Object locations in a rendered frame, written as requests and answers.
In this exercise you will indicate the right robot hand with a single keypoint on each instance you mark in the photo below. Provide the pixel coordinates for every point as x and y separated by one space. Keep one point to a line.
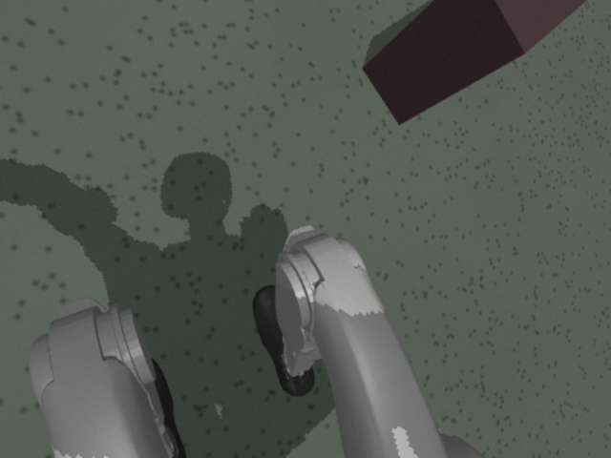
458 448

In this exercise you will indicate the left robot foot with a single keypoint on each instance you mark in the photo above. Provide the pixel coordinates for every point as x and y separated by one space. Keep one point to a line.
167 407

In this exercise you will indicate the right robot foot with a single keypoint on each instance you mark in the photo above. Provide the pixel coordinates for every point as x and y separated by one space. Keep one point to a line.
272 338

